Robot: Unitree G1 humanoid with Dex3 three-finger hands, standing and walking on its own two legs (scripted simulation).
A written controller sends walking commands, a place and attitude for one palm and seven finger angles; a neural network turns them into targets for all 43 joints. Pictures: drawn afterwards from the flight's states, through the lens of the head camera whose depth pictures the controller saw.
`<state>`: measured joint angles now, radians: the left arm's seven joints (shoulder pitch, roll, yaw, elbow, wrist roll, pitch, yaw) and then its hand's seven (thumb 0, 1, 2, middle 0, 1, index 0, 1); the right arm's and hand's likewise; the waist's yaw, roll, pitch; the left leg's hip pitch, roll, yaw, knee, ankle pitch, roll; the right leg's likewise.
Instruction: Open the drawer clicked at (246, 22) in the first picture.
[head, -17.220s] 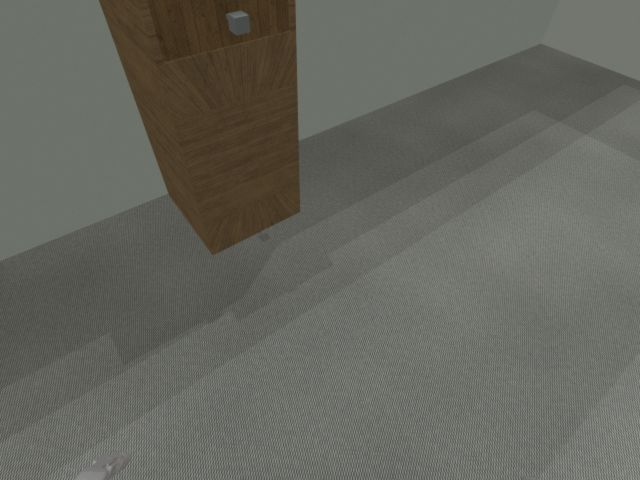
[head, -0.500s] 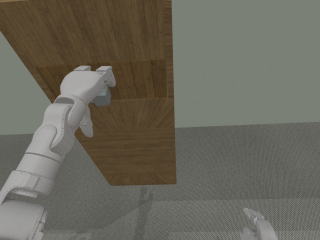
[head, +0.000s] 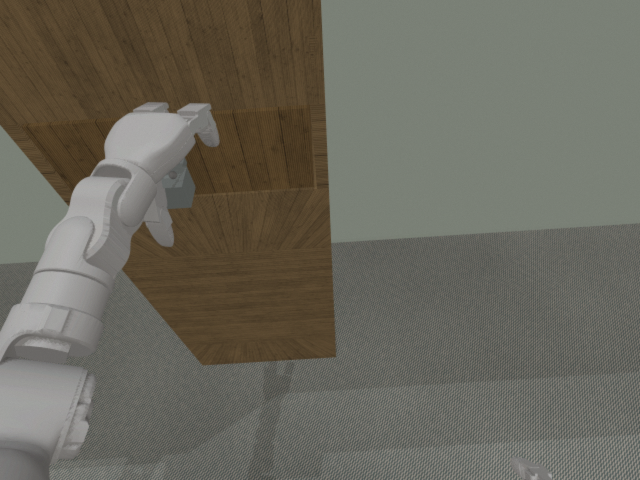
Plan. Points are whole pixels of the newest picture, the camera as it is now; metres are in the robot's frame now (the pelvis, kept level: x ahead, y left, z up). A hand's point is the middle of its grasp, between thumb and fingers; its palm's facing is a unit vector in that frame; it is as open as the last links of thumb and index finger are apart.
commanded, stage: move the hooked fingers above the handle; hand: left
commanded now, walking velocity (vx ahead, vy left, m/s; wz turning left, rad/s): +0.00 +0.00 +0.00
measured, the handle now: (177, 178) +0.49 +0.24 +0.09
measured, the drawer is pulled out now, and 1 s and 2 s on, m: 0.00 0.00 0.00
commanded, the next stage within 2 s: none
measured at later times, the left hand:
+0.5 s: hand (141, 179) +0.43 +0.25 +0.14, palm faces -0.05 +0.03 -1.00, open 13.8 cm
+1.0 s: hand (122, 166) +0.45 +0.27 +0.15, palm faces -0.07 +0.02 -1.00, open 13.7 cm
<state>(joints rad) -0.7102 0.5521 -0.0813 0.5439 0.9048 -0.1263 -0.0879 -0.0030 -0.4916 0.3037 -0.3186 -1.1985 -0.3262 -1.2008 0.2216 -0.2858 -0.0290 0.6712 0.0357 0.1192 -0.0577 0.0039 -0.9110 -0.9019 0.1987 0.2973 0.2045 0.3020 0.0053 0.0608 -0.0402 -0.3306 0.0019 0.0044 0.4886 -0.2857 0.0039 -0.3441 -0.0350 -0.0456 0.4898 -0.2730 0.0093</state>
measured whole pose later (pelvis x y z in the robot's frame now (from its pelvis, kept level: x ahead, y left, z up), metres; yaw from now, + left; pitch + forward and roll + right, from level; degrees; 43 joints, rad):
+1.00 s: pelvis -0.03 +0.00 +0.00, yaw -3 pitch +8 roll +0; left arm -0.90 0.69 0.02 0.99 1.02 -0.04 -0.04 0.00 -0.49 0.30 -0.35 -1.21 -0.34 -1.23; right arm 0.26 -0.27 0.02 0.66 0.07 0.11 -0.10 0.00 -0.91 -0.90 0.20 0.30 0.21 0.30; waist -0.06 0.06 -0.04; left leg -0.38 0.02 0.06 0.48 -0.25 0.00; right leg -0.41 -0.01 0.01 0.49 -0.22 0.01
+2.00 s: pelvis -0.01 +0.01 +0.00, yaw -1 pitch +9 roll +0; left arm -0.84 0.57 -0.06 0.72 0.95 -0.18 0.03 0.00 -0.49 0.30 -0.45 -1.28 -0.33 -1.20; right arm 0.25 -0.30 -0.03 0.68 0.04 0.10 -0.07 0.00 -0.91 -0.90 0.20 0.30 0.20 0.30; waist -0.03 0.05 -0.04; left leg -0.39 0.01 0.03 0.52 -0.28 0.01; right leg -0.40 -0.03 -0.02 0.50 -0.25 0.02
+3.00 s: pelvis -0.02 +0.01 +0.00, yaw -4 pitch +7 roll +0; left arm -0.87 0.64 0.00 0.91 0.99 0.03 0.03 0.00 -0.49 0.30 -0.39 -1.22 -0.35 -1.22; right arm 0.20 -0.23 0.06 0.70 0.08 0.13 -0.10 0.00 -0.91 -0.90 0.20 0.30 0.21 0.30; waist -0.03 0.09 -0.04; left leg -0.33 0.01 0.07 0.44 -0.24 0.02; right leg -0.37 -0.03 0.03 0.46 -0.21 0.03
